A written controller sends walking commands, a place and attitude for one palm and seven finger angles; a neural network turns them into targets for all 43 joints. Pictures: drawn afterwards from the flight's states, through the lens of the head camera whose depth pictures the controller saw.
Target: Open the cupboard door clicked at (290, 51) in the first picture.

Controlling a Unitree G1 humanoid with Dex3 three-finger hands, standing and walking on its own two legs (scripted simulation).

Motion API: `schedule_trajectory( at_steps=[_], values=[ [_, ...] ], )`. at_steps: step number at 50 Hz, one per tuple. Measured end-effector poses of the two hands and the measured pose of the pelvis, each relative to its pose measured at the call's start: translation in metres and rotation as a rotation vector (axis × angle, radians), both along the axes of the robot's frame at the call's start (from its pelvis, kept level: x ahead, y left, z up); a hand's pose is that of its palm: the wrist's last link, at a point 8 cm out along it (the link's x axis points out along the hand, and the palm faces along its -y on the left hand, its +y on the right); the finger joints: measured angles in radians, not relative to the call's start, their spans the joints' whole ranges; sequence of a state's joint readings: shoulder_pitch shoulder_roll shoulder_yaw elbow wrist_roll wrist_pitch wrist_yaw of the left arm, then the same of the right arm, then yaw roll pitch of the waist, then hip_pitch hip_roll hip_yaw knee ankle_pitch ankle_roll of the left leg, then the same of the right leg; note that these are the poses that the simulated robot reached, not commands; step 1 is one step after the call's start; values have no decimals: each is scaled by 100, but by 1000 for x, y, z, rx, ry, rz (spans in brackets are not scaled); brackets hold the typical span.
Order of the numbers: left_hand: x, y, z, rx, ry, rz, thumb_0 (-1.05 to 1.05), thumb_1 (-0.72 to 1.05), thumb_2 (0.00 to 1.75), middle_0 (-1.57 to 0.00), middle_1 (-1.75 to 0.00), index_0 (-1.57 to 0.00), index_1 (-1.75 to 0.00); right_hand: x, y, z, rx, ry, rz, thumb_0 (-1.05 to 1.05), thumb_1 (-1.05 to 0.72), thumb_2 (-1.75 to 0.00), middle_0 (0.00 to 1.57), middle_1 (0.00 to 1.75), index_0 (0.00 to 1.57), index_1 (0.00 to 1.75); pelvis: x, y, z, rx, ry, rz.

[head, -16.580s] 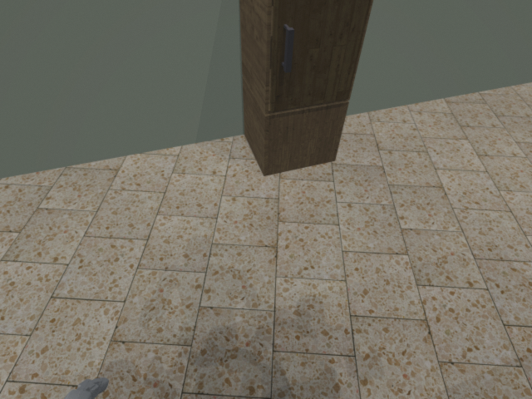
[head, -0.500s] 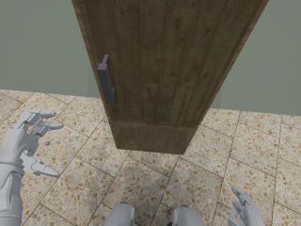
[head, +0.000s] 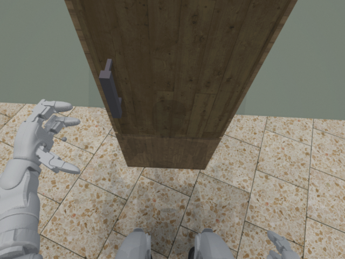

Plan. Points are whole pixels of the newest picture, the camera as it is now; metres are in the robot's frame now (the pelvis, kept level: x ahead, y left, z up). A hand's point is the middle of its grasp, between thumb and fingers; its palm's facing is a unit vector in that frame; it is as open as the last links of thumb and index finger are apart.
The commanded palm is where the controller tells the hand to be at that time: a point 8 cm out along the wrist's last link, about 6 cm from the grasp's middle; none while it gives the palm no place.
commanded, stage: move the hooked fingers beside the handle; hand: left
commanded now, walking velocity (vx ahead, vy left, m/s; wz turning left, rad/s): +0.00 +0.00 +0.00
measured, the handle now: (113, 90) +0.51 +0.17 +0.03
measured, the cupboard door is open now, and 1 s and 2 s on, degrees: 0 0 0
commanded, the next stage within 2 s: slide the fingers in behind the handle in 1.76 s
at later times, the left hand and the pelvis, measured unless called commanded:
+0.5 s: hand (78, 117) +0.42 +0.23 +0.04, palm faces -0.02 -1.00 -0.02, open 14.0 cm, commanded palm +0.40 +0.28 +0.04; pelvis +0.00 -0.01 -0.01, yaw +0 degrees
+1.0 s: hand (86, 97) +0.47 +0.23 +0.04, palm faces -0.01 -1.00 -0.01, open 14.0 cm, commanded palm +0.45 +0.27 +0.04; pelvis -0.01 -0.01 -0.02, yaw -1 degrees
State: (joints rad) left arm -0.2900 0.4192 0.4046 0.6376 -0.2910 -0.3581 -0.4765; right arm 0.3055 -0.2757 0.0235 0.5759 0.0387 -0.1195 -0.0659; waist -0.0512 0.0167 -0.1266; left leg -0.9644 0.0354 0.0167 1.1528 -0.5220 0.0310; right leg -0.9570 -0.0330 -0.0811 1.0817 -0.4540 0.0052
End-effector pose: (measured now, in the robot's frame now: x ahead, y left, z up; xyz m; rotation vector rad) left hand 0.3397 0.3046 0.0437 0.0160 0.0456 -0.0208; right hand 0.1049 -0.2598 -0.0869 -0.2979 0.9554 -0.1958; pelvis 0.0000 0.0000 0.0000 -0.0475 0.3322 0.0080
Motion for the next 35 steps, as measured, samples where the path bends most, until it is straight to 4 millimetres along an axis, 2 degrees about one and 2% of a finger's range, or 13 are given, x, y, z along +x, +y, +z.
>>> schedule_trajectory(
  at_steps=[13, 18, 26, 35],
  values=[
    [29, -5, 3, 4, -23, 13, -1, -50, 30, -30, -120, -30, -120, -3, -3, -5, 2, 43, -18, 1, -90, -90, 20, 30, 20, 30, 1, -3, -2, 0, 13, -3],
    [40, -7, -1, -9, 0, 14, -1, -50, 30, -30, -120, -30, -120, -8, -6, -10, -1, 69, -19, 1, -90, -90, 20, 30, 20, 30, 0, -5, -5, 0, 23, -1],
    [60, -17, -1, 0, -27, 6, -1, -50, 30, -30, -120, -30, -120, -25, -13, -17, -10, 127, -46, 1, -90, -90, 20, 30, 20, 30, -3, -7, -9, 1, 38, -7],
    [80, -15, -2, 3, -8, 22, -1, -50, 30, -30, -120, -30, -120, -51, -16, -22, -13, 204, -80, 1, -90, -90, 20, 30, 20, 30, -6, -9, -13, -1, 55, -10]
  ],
)
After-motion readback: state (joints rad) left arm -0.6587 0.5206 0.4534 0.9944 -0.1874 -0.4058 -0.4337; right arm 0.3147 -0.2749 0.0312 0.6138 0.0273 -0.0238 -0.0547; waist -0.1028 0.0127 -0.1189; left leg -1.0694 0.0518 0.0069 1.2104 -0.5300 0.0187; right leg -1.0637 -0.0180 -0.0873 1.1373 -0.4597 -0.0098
